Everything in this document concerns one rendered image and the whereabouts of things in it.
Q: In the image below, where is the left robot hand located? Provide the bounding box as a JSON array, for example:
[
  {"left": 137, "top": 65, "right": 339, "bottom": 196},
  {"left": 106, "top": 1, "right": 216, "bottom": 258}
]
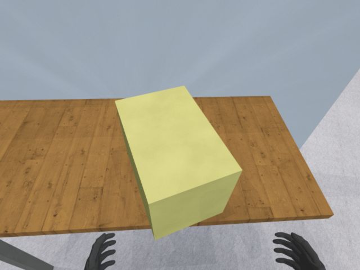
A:
[{"left": 84, "top": 233, "right": 116, "bottom": 270}]

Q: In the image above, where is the right robot hand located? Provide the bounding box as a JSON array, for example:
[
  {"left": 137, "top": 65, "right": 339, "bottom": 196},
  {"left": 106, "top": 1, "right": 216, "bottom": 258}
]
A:
[{"left": 273, "top": 232, "right": 326, "bottom": 270}]

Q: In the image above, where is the table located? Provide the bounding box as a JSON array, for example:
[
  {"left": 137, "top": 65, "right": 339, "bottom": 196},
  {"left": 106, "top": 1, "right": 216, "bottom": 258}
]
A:
[{"left": 0, "top": 96, "right": 334, "bottom": 270}]

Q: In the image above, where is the carton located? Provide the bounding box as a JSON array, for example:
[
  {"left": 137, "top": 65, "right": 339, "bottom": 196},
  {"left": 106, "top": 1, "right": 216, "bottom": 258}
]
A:
[{"left": 115, "top": 86, "right": 242, "bottom": 240}]

